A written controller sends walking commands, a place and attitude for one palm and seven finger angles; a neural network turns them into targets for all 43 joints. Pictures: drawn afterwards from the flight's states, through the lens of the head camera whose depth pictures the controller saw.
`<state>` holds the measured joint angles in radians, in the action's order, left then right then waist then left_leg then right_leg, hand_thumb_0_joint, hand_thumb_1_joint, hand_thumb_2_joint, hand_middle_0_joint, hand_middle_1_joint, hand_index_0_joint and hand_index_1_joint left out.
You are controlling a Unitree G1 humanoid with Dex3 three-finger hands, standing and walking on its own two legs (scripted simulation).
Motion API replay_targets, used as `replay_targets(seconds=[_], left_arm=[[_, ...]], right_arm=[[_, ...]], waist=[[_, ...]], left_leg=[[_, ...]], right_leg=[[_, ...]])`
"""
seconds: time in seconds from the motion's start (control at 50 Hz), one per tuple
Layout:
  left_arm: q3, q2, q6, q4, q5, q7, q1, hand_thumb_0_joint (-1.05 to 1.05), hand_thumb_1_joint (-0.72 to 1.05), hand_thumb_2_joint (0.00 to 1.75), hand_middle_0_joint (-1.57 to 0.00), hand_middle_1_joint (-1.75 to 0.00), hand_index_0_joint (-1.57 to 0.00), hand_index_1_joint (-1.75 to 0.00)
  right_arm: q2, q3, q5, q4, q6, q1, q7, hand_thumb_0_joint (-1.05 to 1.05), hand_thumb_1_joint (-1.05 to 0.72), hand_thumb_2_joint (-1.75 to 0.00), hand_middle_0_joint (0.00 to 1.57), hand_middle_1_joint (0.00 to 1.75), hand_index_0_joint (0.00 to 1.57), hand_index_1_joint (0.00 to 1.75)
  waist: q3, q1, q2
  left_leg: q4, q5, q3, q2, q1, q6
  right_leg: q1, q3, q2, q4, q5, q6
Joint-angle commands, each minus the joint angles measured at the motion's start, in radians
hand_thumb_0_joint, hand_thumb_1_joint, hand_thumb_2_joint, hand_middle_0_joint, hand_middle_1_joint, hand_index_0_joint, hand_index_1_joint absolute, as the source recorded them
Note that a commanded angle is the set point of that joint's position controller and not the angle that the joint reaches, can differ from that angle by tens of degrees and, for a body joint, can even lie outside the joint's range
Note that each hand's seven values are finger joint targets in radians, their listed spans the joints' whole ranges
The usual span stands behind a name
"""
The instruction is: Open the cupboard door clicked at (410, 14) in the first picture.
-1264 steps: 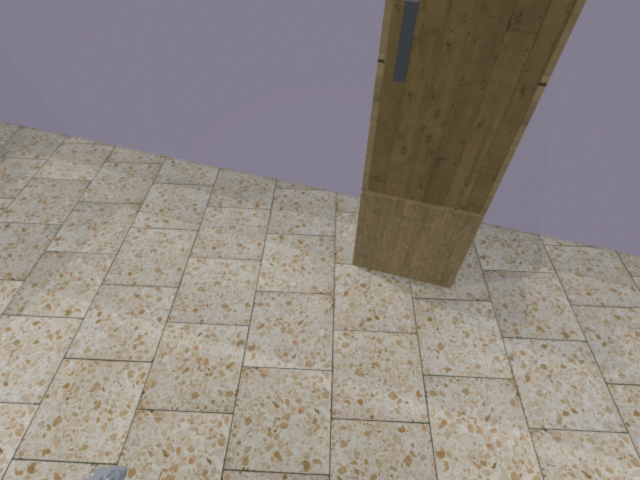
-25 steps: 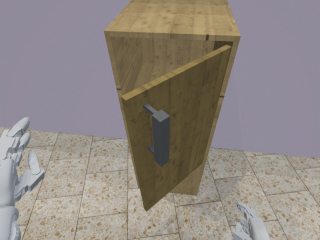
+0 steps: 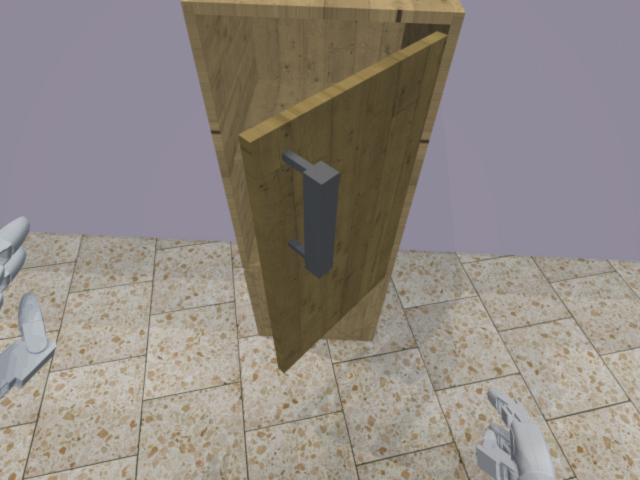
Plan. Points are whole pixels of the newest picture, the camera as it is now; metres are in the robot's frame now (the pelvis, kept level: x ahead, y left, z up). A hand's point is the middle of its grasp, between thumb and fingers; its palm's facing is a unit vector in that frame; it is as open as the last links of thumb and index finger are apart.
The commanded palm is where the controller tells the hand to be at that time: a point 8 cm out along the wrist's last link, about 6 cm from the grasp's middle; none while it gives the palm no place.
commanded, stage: step back with the hand held close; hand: left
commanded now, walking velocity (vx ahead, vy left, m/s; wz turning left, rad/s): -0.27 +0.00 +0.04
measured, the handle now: (306, 216) +0.38 +0.05 +0.14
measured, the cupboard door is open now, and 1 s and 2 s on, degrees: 48 48 48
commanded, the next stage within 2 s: stop stepping back and stand still in 0.56 s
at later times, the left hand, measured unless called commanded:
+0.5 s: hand out of the picture +0.11 +0.27 +0.16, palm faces +0.40 -0.80 -0.45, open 7.4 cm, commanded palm +0.05 +0.33 +0.18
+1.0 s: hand out of the picture +0.03 +0.30 +0.16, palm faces +0.44 -0.82 -0.36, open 7.4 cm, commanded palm -0.03 +0.33 +0.18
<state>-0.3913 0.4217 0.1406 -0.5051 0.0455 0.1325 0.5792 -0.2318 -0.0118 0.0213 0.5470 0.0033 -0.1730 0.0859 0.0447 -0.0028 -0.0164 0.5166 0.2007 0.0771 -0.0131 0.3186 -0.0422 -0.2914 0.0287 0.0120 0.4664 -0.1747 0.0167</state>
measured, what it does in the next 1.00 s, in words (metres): walks backwards: right foot, then right foot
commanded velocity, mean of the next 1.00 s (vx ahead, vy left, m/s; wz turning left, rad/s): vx -0.14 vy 0.00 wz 0.00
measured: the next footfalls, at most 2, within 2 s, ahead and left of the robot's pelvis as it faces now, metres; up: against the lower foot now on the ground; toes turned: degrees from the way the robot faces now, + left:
right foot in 0.32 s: -0.03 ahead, -0.12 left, +0.00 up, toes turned +4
right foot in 0.80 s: -0.20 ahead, -0.06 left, +0.00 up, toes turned -5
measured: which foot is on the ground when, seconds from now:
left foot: down 0.00-0.78, up 0.80-0.92, down 0.94-1.00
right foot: down 0.00-0.16, up 0.18-0.30, down 0.32-0.52, up 0.54-0.78, down 0.80-1.00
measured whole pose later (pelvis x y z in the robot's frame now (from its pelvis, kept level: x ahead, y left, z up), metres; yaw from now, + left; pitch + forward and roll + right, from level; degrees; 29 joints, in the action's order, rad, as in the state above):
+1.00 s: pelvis -0.18 +0.04 -0.01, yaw -1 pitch -1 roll -2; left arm -0.40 0.40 0.16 -0.46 0.04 0.15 0.48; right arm -0.21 0.02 0.00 0.68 0.12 -0.26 0.09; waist -0.04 0.00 0.03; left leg 0.59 0.24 0.01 0.02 0.36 -0.05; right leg -0.15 0.03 -0.01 0.56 -0.38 0.01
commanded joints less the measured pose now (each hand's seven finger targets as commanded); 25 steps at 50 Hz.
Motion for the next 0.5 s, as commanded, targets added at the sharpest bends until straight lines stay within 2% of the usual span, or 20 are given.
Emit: replay_targets(seconds=[0.0, 0.04, 0.08, 0.12, 0.14, 0.16, 0.2, 0.24, 0.26, 0.28, 0.3, 0.32, 0.34, 0.36, 0.38, 0.4, 0.42, 0.44, 0.46, 0.48], left_arm=[[-0.153, 0.175, 0.088, -0.210, -0.006, 0.039, -0.022, 0.00, 0.90, 0.90, -0.20, -0.30, -0.20, -0.30], [-0.148, 0.163, 0.102, -0.221, -0.014, 0.045, -0.036, 0.00, 0.90, 0.90, -0.20, -0.30, -0.20, -0.30], [-0.154, 0.162, 0.119, -0.242, -0.025, 0.051, -0.055, 0.00, 0.90, 0.90, -0.20, -0.30, -0.20, -0.30], [-0.168, 0.161, 0.129, -0.258, -0.035, 0.052, -0.077, 0.00, 0.90, 0.90, -0.20, -0.30, -0.20, -0.30], [-0.182, 0.163, 0.133, -0.246, -0.038, 0.053, -0.068, 0.00, 0.90, 0.90, -0.20, -0.30, -0.20, -0.30], [-0.182, 0.162, 0.135, -0.247, -0.039, 0.051, -0.063, 0.00, 0.90, 0.90, -0.20, -0.30, -0.20, -0.30], [-0.193, 0.174, 0.139, -0.227, -0.039, 0.047, -0.049, 0.00, 0.90, 0.90, -0.20, -0.30, -0.20, -0.30], [-0.161, 0.141, 0.138, -0.206, -0.031, 0.038, -0.049, 0.00, 0.90, 0.90, -0.20, -0.30, -0.20, -0.30], [-0.146, 0.135, 0.139, -0.208, -0.022, 0.033, -0.055, 0.00, 0.90, 0.90, -0.20, -0.30, -0.20, -0.30], [-0.139, 0.138, 0.140, -0.203, -0.013, 0.029, -0.062, 0.00, 0.90, 0.90, -0.20, -0.30, -0.20, -0.30], [-0.138, 0.150, 0.146, -0.224, -0.007, 0.032, -0.067, 0.00, 0.90, 0.90, -0.20, -0.30, -0.20, -0.30], [-0.113, 0.144, 0.149, -0.242, -0.003, 0.031, -0.099, 0.00, 0.90, 0.90, -0.20, -0.30, -0.20, -0.30], [-0.122, 0.156, 0.148, -0.246, 0.000, 0.034, -0.096, 0.00, 0.90, 0.90, -0.20, -0.30, -0.20, -0.30], [-0.127, 0.167, 0.144, -0.246, 0.000, 0.036, -0.098, 0.00, 0.90, 0.90, -0.20, -0.30, -0.20, -0.30], [-0.139, 0.183, 0.141, -0.248, -0.003, 0.039, -0.099, 0.00, 0.90, 0.90, -0.20, -0.30, -0.20, -0.30], [-0.159, 0.201, 0.138, -0.242, -0.002, 0.043, -0.085, 0.00, 0.90, 0.90, -0.20, -0.30, -0.20, -0.30], [-0.158, 0.194, 0.133, -0.247, -0.003, 0.042, -0.079, 0.00, 0.90, 0.90, -0.20, -0.30, -0.20, -0.30], [-0.165, 0.195, 0.131, -0.243, -0.001, 0.038, -0.084, 0.00, 0.90, 0.90, -0.20, -0.30, -0.20, -0.30], [-0.178, 0.210, 0.132, -0.243, 0.001, 0.035, -0.092, 0.00, 0.90, 0.90, -0.20, -0.30, -0.20, -0.30], [-0.188, 0.209, 0.144, -0.226, 0.007, 0.030, -0.065, 0.00, 0.90, 0.90, -0.20, -0.30, -0.20, -0.30]], right_arm=[[-0.123, -0.048, -0.008, -0.159, 0.067, 0.076, 0.013, 0.00, -0.90, -0.90, 0.20, 0.30, 0.20, 0.30], [-0.126, -0.046, -0.007, -0.160, 0.082, 0.059, 0.012, 0.00, -0.90, -0.90, 0.20, 0.30, 0.20, 0.30], [-0.134, -0.044, -0.012, -0.162, 0.099, 0.053, 0.013, 0.00, -0.90, -0.90, 0.20, 0.30, 0.20, 0.30], [-0.136, -0.043, -0.016, -0.167, 0.115, 0.058, 0.018, 0.00, -0.90, -0.90, 0.20, 0.30, 0.20, 0.30], [-0.132, -0.044, -0.017, -0.164, 0.123, 0.054, 0.018, 0.00, -0.90, -0.90, 0.20, 0.30, 0.20, 0.30], [-0.127, -0.047, -0.015, -0.164, 0.130, 0.050, 0.015, 0.00, -0.90, -0.90, 0.20, 0.30, 0.20, 0.30], [-0.123, -0.048, -0.019, -0.154, 0.141, 0.052, 0.011, 0.00, -0.90, -0.90, 0.20, 0.30, 0.20, 0.30], [-0.113, -0.043, -0.023, -0.139, 0.146, 0.051, 0.001, 0.00, -0.90, -0.90, 0.20, 0.30, 0.20, 0.30], [-0.110, -0.042, -0.025, -0.129, 0.148, 0.054, -0.005, 0.00, -0.90, -0.90, 0.20, 0.30, 0.20, 0.30], [-0.107, -0.041, -0.025, -0.116, 0.150, 0.051, -0.010, 0.00, -0.90, -0.90, 0.20, 0.30, 0.20, 0.30], [-0.102, -0.042, -0.028, -0.102, 0.151, 0.042, -0.011, 0.00, -0.90, -0.90, 0.20, 0.30, 0.20, 0.30], [-0.098, -0.044, -0.018, -0.093, 0.153, 0.041, -0.013, 0.00, -0.90, -0.90, 0.20, 0.30, 0.20, 0.30], [-0.101, -0.052, -0.012, -0.084, 0.154, 0.035, -0.009, 0.00, -0.90, -0.90, 0.20, 0.30, 0.20, 0.30], [-0.101, -0.053, -0.010, -0.082, 0.152, 0.040, -0.007, 0.00, -0.90, -0.90, 0.20, 0.30, 0.20, 0.30], [-0.093, -0.050, -0.013, -0.082, 0.148, 0.047, -0.006, 0.00, -0.90, -0.90, 0.20, 0.30, 0.20, 0.30], [-0.090, -0.048, -0.017, -0.076, 0.143, 0.056, -0.003, 0.00, -0.90, -0.90, 0.20, 0.30, 0.20, 0.30], [-0.084, -0.042, -0.018, -0.082, 0.136, 0.062, -0.002, 0.00, -0.90, -0.90, 0.20, 0.30, 0.20, 0.30], [-0.084, -0.036, -0.019, -0.090, 0.133, 0.073, 0.002, 0.00, -0.90, -0.90, 0.20, 0.30, 0.20, 0.30], [-0.099, -0.037, -0.017, -0.097, 0.132, 0.088, 0.008, 0.00, -0.90, -0.90, 0.20, 0.30, 0.20, 0.30], [-0.108, -0.037, -0.014, -0.106, 0.139, 0.099, 0.009, 0.00, -0.90, -0.90, 0.20, 0.30, 0.20, 0.30]], waist=[[-0.114, -0.002, -0.026], [-0.096, 0.002, -0.032], [-0.090, 0.003, -0.085], [-0.090, -0.005, -0.178], [-0.112, -0.011, -0.195], [-0.131, -0.015, -0.203], [-0.120, -0.015, -0.196], [-0.068, -0.008, -0.138], [-0.055, -0.003, -0.119], [-0.059, 0.004, -0.070], [-0.098, 0.011, -0.040], [-0.175, 0.013, 0.029], [-0.228, 0.011, 0.101], [-0.223, 0.015, 0.126], [-0.198, 0.016, 0.131], [-0.179, 0.016, 0.106], [-0.162, 0.016, 0.087], [-0.142, 0.013, 0.074], [-0.128, 0.004, 0.001], [-0.144, -0.013, -0.103]], left_leg=[[-0.115, 0.189, -0.152, -0.091, 0.080, -0.013], [-0.108, 0.284, -0.173, -0.098, 0.108, -0.017], [-0.146, 0.370, -0.208, -0.125, 0.169, -0.029], [-0.275, 0.461, -0.274, -0.182, 0.306, -0.051], [-0.321, 0.469, -0.307, -0.211, 0.341, -0.061], [-0.325, 0.441, -0.312, -0.227, 0.329, -0.066], [-0.321, 0.440, -0.317, -0.235, 0.341, -0.078], [-0.292, 0.398, -0.296, -0.208, 0.307, -0.061], [-0.250, 0.345, -0.268, -0.174, 0.238, -0.038], [-0.194, 0.284, -0.230, -0.125, 0.143, -0.005], [-0.117, 0.142, -0.176, -0.084, 0.013, 0.022], [-0.029, 0.048, -0.135, -0.059, -0.107, 0.039], [0.077, 0.015, -0.113, -0.040, -0.198, 0.042], [0.163, 0.040, -0.101, -0.020, -0.228, 0.045], [0.217, 0.053, -0.098, -0.008, -0.211, 0.046], [0.229, 0.036, -0.102, -0.005, -0.176, 0.048], [0.180, -0.005, -0.118, -0.014, -0.135, 0.048], [0.075, -0.121, -0.137, -0.031, -0.104, 0.044], [-0.025, -0.223, -0.176, -0.069, -0.090, 0.031], [-0.131, -0.139, -0.248, -0.142, -0.072, 0.006]], right_leg=[[0.049, -0.117, 0.075, -0.065, -0.088, -0.027], [0.011, -0.120, 0.074, -0.058, -0.190, -0.032], [0.028, -0.098, 0.051, -0.005, -0.239, -0.025], [0.165, -0.046, -0.008, 0.150, -0.163, -0.007], [0.227, -0.024, -0.030, 0.235, -0.103, -0.001], [0.239, -0.021, -0.038, 0.277, -0.078, 0.000], [0.237, -0.040, -0.041, 0.295, -0.134, -0.005], [0.178, -0.045, -0.038, 0.187, -0.183, -0.023], [0.115, -0.067, -0.023, 0.079, -0.186, -0.040], [0.034, -0.113, 0.003, -0.024, -0.187, -0.061], [-0.023, -0.169, 0.059, -0.082, -0.075, -0.084], [-0.066, -0.195, 0.095, -0.091, 0.002, -0.093], [-0.113, -0.214, 0.129, -0.108, 0.039, -0.105], [-0.177, -0.237, 0.171, -0.135, 0.036, -0.118], [-0.211, -0.251, 0.204, -0.144, 0.065, -0.128], [-0.198, -0.255, 0.223, -0.123, 0.160, -0.139], [-0.154, -0.227, 0.210, -0.082, 0.256, -0.130], [-0.107, -0.179, 0.158, -0.032, 0.290, -0.096], [-0.096, -0.148, 0.083, 0.012, 0.233, -0.057], [-0.068, -0.094, 0.006, 0.076, 0.012, -0.030]])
